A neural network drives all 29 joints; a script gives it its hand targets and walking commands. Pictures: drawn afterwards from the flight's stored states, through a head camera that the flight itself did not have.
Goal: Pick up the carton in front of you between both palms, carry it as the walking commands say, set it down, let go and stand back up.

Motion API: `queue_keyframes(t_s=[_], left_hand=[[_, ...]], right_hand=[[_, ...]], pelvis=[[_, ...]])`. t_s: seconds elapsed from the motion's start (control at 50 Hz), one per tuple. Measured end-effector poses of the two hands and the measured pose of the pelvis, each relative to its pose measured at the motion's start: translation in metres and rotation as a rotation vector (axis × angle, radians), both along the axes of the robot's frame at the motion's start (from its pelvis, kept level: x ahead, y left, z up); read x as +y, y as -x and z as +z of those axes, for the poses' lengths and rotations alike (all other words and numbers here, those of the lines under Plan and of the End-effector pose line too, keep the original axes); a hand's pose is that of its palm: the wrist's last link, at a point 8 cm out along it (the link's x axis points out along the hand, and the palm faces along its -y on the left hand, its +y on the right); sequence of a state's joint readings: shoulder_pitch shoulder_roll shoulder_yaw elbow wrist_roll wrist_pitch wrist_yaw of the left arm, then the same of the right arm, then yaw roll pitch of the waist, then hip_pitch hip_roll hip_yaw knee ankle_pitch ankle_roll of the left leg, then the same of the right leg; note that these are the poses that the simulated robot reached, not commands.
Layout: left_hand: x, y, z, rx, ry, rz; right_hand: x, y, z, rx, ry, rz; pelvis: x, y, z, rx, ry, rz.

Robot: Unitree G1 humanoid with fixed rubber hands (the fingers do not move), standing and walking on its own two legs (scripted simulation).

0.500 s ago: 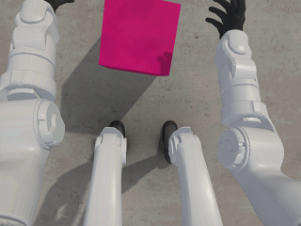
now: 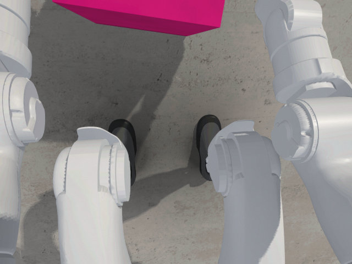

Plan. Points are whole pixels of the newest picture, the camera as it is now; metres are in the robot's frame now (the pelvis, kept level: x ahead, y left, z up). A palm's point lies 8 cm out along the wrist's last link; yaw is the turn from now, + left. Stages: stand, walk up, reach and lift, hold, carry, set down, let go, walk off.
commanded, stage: reach and lift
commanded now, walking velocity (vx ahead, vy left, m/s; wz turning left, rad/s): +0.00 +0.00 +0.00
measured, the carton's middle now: out of the picture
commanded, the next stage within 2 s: none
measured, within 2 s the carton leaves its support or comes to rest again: leaves its support in 0.86 s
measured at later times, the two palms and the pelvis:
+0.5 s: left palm out of the picture +0.57 +0.21 -0.19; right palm out of the picture +0.56 -0.12 -0.19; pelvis +0.00 -0.01 -0.01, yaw +0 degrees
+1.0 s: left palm out of the picture +0.56 +0.20 -0.15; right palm out of the picture +0.56 -0.10 -0.13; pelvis +0.01 -0.01 +0.00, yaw +2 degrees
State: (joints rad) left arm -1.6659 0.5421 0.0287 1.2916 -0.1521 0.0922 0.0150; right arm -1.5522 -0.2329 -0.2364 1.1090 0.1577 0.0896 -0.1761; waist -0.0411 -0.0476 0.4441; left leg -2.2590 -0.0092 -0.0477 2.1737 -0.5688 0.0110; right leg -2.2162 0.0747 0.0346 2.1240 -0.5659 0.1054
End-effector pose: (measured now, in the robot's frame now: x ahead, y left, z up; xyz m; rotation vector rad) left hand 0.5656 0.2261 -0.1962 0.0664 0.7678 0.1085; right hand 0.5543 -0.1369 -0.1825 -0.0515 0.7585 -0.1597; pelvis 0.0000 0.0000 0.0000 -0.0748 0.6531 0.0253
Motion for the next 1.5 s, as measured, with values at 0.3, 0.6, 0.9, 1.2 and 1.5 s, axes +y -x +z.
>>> queue_keyframes(t_s=[0.3, 0.6, 0.9, 1.2, 1.5], left_hand=[[-0.005, -0.011, 0.009, -0.049, 0.009, 0.0], [-0.025, -0.011, 0.007, -0.031, 0.019, -0.048], [-0.03, 0.0, 0.014, -0.011, 0.018, -0.035], [-0.023, 0.044, 0.16, -0.06, 0.058, 0.059], [-0.026, 0.07, 0.238, -0.086, 0.059, 0.08]], right_hand=[[0.001, -0.007, -0.002, -0.028, -0.005, 0.017], [0.034, -0.005, -0.003, -0.025, -0.029, 0.037], [0.03, -0.011, 0.012, -0.022, -0.051, 0.002], [0.04, 0.025, 0.16, -0.083, -0.053, 0.006], [0.038, 0.037, 0.248, -0.111, -0.037, 0.042]], pelvis=[[-0.006, -0.008, -0.018, -0.039, -0.006, 0.0], [-0.003, -0.003, -0.005, -0.03, 0.001, -0.001], [-0.002, -0.011, -0.016, -0.028, -0.016, 0.003], [-0.013, -0.001, 0.051, 0.083, -0.008, 0.04], [-0.014, 0.005, 0.113, 0.104, -0.017, 0.056]])
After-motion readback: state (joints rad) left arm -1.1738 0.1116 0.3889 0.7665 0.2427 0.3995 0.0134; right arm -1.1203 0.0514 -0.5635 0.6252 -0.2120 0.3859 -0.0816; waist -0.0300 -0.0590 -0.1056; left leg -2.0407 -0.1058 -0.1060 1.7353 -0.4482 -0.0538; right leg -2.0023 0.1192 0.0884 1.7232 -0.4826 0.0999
